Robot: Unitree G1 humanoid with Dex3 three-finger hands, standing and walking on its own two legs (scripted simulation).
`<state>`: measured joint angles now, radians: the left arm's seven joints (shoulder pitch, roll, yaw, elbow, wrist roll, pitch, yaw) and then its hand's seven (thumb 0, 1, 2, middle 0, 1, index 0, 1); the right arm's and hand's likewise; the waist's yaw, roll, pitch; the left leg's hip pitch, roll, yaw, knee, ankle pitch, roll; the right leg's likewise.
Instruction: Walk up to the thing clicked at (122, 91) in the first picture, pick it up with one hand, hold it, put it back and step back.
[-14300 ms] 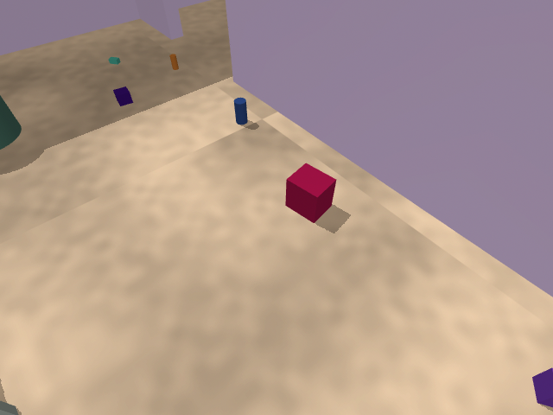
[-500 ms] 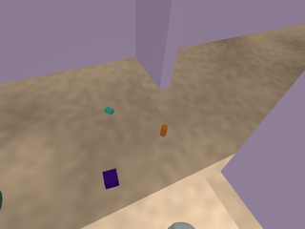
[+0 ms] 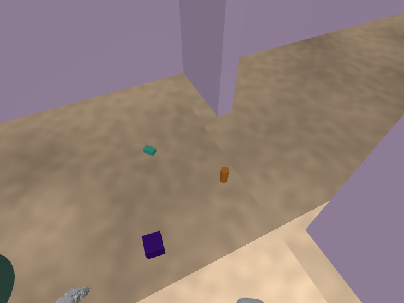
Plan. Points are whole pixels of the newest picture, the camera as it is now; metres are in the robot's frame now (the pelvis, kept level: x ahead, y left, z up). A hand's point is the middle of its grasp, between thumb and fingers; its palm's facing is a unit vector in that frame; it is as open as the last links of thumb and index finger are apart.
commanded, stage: walk up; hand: left
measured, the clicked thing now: (153, 245) +0.48 +0.22 -0.72
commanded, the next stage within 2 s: none
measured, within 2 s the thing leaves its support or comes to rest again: neither
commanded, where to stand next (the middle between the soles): +0.08 -0.01 m, yaw +0 degrees
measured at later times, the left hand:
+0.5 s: hand out of the picture +0.09 +0.26 -0.14, palm faces +0.03 -0.94 -0.33, open 7.4 cm
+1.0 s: hand out of the picture +0.11 +0.25 -0.13, palm faces +0.03 -0.95 -0.32, open 7.4 cm
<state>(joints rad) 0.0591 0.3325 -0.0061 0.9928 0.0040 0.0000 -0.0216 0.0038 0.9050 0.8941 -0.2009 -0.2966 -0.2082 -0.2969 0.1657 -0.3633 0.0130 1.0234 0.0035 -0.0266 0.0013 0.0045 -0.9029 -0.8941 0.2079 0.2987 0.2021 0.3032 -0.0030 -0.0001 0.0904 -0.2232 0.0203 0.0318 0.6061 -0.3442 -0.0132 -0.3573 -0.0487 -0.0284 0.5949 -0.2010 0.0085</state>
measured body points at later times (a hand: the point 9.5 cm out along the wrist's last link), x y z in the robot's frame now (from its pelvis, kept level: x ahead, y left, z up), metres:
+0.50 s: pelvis +0.02 +0.00 +0.02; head +0.04 +0.00 +0.47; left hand +0.09 +0.31 -0.11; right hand +0.13 -0.30 -0.11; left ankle -0.01 +0.13 -0.73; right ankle +0.07 -0.13 -0.73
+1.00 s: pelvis +0.03 +0.00 +0.02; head +0.04 +0.00 +0.47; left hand +0.11 +0.30 -0.11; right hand +0.12 -0.30 -0.11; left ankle -0.01 +0.13 -0.73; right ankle +0.07 -0.13 -0.73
